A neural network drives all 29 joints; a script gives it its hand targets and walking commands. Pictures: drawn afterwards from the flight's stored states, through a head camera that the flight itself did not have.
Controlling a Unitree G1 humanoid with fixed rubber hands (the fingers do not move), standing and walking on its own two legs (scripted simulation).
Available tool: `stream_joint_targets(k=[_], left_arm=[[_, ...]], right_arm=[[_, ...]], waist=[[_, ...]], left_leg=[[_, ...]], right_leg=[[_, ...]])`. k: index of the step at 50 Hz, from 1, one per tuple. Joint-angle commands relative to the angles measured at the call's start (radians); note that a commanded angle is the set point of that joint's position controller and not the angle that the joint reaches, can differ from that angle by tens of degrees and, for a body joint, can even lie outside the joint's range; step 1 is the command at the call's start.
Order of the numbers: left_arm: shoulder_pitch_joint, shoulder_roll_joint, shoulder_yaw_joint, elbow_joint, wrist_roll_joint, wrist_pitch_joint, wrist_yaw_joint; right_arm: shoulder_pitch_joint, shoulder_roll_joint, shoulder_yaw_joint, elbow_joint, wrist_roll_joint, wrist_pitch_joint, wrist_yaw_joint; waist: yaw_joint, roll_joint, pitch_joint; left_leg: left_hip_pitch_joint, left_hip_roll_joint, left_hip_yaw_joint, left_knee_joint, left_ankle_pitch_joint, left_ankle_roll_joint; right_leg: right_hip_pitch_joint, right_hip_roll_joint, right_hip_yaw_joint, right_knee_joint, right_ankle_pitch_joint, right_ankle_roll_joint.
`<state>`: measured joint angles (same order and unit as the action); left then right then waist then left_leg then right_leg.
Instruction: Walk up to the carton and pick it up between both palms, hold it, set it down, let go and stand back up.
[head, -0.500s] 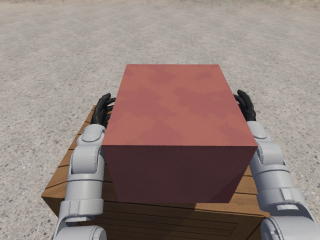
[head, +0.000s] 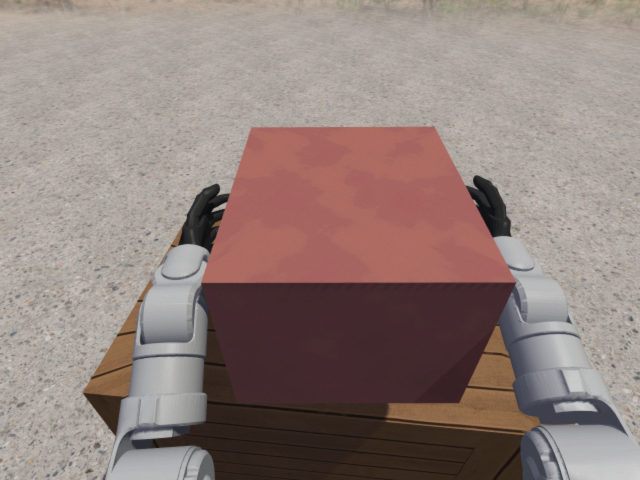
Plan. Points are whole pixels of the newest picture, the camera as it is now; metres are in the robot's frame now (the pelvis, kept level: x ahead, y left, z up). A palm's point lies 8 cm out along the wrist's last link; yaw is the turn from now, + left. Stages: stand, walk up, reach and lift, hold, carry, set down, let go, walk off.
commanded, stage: hold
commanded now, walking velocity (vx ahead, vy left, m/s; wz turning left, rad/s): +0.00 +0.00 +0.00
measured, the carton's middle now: (345, 251) +0.38 +0.00 +0.14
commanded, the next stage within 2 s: none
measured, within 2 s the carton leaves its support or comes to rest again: neither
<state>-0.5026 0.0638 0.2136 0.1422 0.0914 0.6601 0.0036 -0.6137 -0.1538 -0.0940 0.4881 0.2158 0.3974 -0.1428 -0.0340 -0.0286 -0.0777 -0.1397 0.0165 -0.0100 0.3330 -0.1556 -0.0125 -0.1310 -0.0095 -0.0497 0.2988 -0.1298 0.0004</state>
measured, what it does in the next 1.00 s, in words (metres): stands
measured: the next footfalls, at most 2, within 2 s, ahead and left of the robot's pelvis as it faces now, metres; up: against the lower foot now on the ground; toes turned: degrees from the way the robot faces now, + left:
none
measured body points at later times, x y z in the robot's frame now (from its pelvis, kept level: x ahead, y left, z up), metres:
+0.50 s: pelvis +0.00 +0.00 +0.00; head -0.04 +0.01 +0.45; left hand +0.37 +0.18 +0.17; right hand +0.38 -0.18 +0.17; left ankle +0.02 +0.13 -0.75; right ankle +0.02 -0.12 -0.75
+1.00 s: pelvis +0.00 +0.00 +0.00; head -0.04 +0.02 +0.45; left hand +0.37 +0.18 +0.17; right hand +0.38 -0.18 +0.17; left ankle +0.02 +0.13 -0.75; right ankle +0.02 -0.12 -0.75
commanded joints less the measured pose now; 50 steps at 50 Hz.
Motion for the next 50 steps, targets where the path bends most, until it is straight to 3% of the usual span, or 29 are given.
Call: stream_joint_targets(k=[1, 23, 50], left_arm=[[-0.757, -0.565, -0.474, -0.210, -0.106, -0.077, -0.119], [-0.725, -0.554, -0.493, -0.272, -0.111, -0.077, -0.122], [-0.727, -0.548, -0.487, -0.265, -0.108, -0.067, -0.128]], right_arm=[[-0.825, 0.626, 0.462, -0.380, 0.108, -0.063, 0.134], [-0.785, 0.627, 0.497, -0.445, 0.130, -0.053, 0.123], [-0.796, 0.612, 0.484, -0.441, 0.127, -0.045, 0.125]], waist=[[-0.001, 0.042, -0.401], [-0.003, 0.044, -0.424], [-0.005, 0.045, -0.416]], left_leg=[[0.139, -0.073, -0.003, -0.029, 0.189, -0.016], [0.149, -0.074, -0.005, -0.013, 0.259, -0.020], [0.159, -0.071, -0.001, -0.018, 0.248, -0.025]], right_leg=[[0.118, 0.069, 0.009, -0.026, 0.153, 0.022], [0.148, 0.072, 0.016, -0.015, 0.227, 0.025], [0.131, 0.073, 0.013, -0.022, 0.195, 0.020]])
